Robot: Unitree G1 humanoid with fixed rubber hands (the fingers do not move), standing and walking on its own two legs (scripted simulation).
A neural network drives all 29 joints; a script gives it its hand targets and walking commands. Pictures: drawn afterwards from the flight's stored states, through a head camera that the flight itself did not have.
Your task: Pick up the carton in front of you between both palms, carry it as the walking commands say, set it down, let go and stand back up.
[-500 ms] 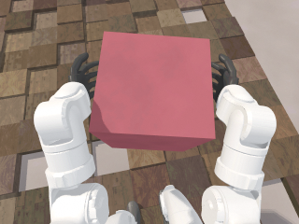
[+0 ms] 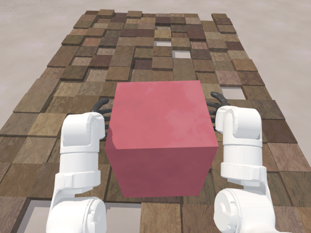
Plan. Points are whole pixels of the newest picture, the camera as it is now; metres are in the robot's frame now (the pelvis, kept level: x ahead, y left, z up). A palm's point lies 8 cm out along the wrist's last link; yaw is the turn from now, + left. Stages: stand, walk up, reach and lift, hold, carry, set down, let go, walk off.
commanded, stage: carry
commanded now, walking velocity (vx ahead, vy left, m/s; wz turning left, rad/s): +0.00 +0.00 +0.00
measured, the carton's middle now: (160, 141) +0.36 +0.02 +0.05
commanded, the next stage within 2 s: none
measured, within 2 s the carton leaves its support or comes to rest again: neither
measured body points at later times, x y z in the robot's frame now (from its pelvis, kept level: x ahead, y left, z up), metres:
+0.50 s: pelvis +0.05 +0.02 +0.00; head +0.07 +0.02 +0.45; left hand +0.41 +0.17 +0.11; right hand +0.42 -0.14 +0.12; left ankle +0.03 +0.10 -0.74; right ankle +0.01 -0.07 -0.73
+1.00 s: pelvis +0.07 +0.02 +0.00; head +0.11 +0.01 +0.45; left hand +0.44 +0.16 +0.10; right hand +0.44 -0.14 +0.11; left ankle +0.03 +0.10 -0.74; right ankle +0.01 -0.07 -0.73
